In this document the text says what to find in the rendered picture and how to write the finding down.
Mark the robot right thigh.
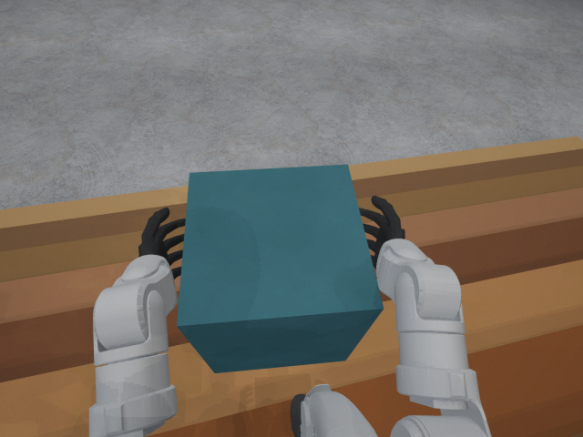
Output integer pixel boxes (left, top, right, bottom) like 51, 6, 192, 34
301, 391, 378, 437

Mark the right robot shin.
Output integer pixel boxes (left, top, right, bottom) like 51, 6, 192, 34
301, 384, 332, 437

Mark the carton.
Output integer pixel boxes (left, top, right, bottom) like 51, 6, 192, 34
177, 165, 384, 373

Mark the robot right upper arm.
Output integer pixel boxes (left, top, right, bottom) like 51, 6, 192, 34
390, 415, 487, 437

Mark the robot left forearm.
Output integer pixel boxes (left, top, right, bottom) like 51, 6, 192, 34
89, 255, 179, 437

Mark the right robot hand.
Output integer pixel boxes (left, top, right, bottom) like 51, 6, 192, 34
359, 196, 405, 269

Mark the left robot hand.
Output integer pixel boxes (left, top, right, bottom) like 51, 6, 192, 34
138, 208, 186, 279

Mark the robot right forearm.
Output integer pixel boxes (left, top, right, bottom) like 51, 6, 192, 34
376, 239, 492, 437

